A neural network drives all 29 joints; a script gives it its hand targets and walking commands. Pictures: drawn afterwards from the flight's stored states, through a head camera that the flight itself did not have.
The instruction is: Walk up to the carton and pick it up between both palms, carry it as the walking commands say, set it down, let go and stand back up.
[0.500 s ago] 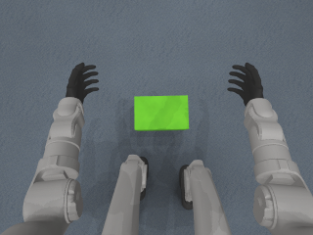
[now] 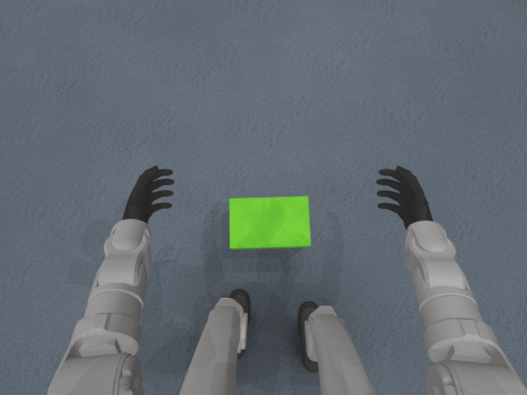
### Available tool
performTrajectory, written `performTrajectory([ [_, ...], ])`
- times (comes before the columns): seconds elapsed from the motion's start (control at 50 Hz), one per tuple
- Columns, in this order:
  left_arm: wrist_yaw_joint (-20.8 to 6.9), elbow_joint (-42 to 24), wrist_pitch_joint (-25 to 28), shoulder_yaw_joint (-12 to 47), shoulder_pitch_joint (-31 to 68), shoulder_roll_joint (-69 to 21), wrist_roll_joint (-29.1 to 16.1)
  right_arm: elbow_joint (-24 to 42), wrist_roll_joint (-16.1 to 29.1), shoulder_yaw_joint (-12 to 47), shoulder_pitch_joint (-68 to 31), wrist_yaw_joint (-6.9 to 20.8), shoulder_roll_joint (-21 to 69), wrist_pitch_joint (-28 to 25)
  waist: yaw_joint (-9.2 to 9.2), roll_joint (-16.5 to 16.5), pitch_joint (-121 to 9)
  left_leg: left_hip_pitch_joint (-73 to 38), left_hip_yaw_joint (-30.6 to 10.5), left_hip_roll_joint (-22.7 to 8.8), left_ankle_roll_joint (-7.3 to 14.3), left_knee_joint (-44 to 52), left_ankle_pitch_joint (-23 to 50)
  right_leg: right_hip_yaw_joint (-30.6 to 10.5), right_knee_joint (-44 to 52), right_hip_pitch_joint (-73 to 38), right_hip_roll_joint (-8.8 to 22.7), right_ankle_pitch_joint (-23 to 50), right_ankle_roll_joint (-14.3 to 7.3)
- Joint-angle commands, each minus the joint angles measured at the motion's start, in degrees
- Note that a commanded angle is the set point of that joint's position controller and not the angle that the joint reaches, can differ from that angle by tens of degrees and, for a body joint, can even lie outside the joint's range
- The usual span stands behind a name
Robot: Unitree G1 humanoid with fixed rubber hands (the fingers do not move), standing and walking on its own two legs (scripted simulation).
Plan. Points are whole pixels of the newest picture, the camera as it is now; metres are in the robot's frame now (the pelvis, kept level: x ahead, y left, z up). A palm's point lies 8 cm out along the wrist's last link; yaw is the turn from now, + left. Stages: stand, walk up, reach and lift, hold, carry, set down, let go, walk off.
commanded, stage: let go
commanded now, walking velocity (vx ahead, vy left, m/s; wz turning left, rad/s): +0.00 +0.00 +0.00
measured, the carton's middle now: (269, 224) +0.40 +0.02 -0.61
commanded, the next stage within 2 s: stand in 0.94 s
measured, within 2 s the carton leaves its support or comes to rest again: neither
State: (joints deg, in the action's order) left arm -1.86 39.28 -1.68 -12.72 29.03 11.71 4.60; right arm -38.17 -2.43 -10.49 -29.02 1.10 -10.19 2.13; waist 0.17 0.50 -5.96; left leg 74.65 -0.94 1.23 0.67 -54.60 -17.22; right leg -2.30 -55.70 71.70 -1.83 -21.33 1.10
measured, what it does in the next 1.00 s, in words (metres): rises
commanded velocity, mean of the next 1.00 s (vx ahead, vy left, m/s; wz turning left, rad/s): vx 0.00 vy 0.00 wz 0.00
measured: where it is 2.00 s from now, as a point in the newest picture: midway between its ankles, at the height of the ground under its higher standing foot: (274, 341)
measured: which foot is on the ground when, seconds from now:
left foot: down 0.00-1.00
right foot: down 0.00-1.00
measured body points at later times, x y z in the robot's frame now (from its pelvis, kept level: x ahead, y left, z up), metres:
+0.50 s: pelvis +0.06 -0.01 +0.09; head +0.11 -0.01 +0.53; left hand +0.23 +0.23 +0.01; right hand +0.24 -0.24 +0.01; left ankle +0.05 +0.11 -0.66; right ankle +0.02 -0.13 -0.66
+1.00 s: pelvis +0.05 -0.02 +0.08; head +0.05 -0.02 +0.53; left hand +0.21 +0.23 +0.01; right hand +0.21 -0.26 +0.00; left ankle +0.05 +0.11 -0.65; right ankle +0.02 -0.13 -0.65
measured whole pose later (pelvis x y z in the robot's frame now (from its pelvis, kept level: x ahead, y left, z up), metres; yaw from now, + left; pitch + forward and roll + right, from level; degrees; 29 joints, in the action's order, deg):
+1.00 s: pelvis +0.05 -0.02 +0.08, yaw +0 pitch -3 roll +0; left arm -1.2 27.4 -5.1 -1.8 -14.1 13.6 2.4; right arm -28.8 -2.8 -1.6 14.3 0.9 -12.9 4.4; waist -0.2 0.5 2.7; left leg 9.6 -1.1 0.5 -1.5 -27.5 -15.7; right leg -2.7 -27.8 6.7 -1.5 -18.6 0.2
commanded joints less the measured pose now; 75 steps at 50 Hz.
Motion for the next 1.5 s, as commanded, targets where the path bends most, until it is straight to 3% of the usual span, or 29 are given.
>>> performTrajectory([
  [0.0,0.24,-12.16,1.11,0.89,-4.78,6.55,-0.43,10.93,-0.06,0.70,5.79,0.14,-6.65,-1.22,0.31,-2.89,-48.04,-48.69,-0.99,0.28,-2.07,3.96,29.75,1.63,7.30,-21.41,-1.40,21.35,0.37],
  [0.08,-0.27,-16.83,1.75,2.76,-14.58,6.11,-1.57,15.25,1.12,2.58,15.38,0.68,-6.17,-2.07,0.03,-2.40,-40.61,-53.17,-1.50,0.14,-1.93,7.93,30.47,1.21,11.84,-27.14,-1.20,21.82,0.40],
  [0.26,-1.04,-12.88,3.97,5.45,-31.42,5.68,-4.48,13.95,2.23,4.35,31.14,1.56,-4.74,-4.41,0.09,-0.85,-18.11,-56.44,-0.42,-0.15,-1.78,20.33,25.57,0.93,23.83,-43.88,-0.21,24.21,0.06],
  [0.38,-1.41,-17.87,3.09,6.97,-41.11,5.69,-4.05,17.43,2.63,5.13,40.33,1.98,-4.75,-3.52,0.10,-0.36,-8.19,-67.81,0.73,0.72,-1.55,28.60,24.05,1.40,31.85,-56.31,-0.43,25.30,-0.11],
  [0.56,-2.35,-21.43,-3.79,9.65,-38.68,6.68,-3.88,19.95,2.05,6.69,39.32,2.89,-5.47,2.84,-0.08,-0.60,8.99,-72.42,1.23,1.14,-1.32,33.94,11.47,1.79,36.85,-59.72,-0.49,11.00,-0.41],
  [0.74,-2.66,-20.87,-6.31,8.41,-39.57,6.79,-3.48,19.92,1.16,6.24,40.25,2.36,-5.59,5.99,0.05,0.24,8.73,-76.11,0.73,1.77,-0.97,32.03,17.44,0.95,35.91,-63.22,-0.67,18.37,-0.50],
  [0.92,-0.92,-23.10,-8.69,8.67,-40.23,6.78,-3.68,19.95,2.80,7.14,41.50,1.12,-6.45,6.49,-0.50,0.38,8.35,-74.21,0.69,2.23,-1.20,29.96,15.95,-0.33,33.66,-61.58,0.19,18.51,-1.14],
  [0.94,1.40,-12.50,-2.14,8.26,-44.05,9.65,-1.84,9.89,-1.40,6.19,42.92,-0.84,-11.27,0.83,-0.71,-2.17,8.86,-64.46,-0.71,-6.06,-4.06,32.15,-8.81,-3.20,36.42,-54.91,5.93,-8.10,1.40],
  [0.96,2.46,-12.53,0.26,8.17,-44.57,11.30,-0.94,10.12,-2.57,5.66,44.24,-1.81,-12.39,-1.19,-0.57,-1.69,12.74,-59.45,-4.20,-6.31,-4.58,33.96,-15.07,-4.88,36.73,-53.25,6.26,-13.63,1.38],
  [0.98,2.61,-11.23,1.94,8.16,-43.92,10.56,-0.74,8.53,-2.38,5.79,43.67,-1.96,-12.13,-2.61,-0.23,-1.25,13.74,-57.41,-4.98,-6.21,-4.36,33.48,-14.99,-5.88,36.27,-51.79,6.10,-13.10,1.21],
  [1.04,2.08,-8.31,5.03,8.89,-43.28,8.70,-1.94,5.61,-0.21,6.40,42.72,-1.40,-10.28,-5.37,-0.69,1.11,5.96,-60.85,-5.62,-6.77,-3.02,30.89,-4.75,-7.61,34.70,-53.31,6.41,-5.44,-0.23],
  [1.2,2.54,-2.62,6.03,9.30,-47.53,9.81,-2.86,-1.02,0.64,6.75,46.63,-1.70,-11.99,-6.41,-0.37,-0.25,1.15,-63.32,-4.57,-7.09,-1.96,26.33,15.59,-6.99,28.74,-58.35,6.87,21.69,-1.23],
  [1.34,3.29,1.12,4.70,9.94,-50.52,10.01,-3.48,-4.50,1.22,7.45,49.37,-2.37,-12.36,-4.98,-0.43,-0.46,2.00,-64.97,-2.94,-6.52,-1.11,23.84,24.06,-5.67,26.38,-58.76,6.03,29.91,-1.91],
  [1.48,3.80,5.05,3.56,10.42,-51.45,10.06,-3.88,-8.00,1.46,8.04,50.20,-2.88,-12.10,-3.67,-0.41,-0.25,3.20,-66.71,-1.87,-6.18,-0.37,23.32,26.24,-5.23,25.92,-59.37,5.71,32.59,-2.52],
])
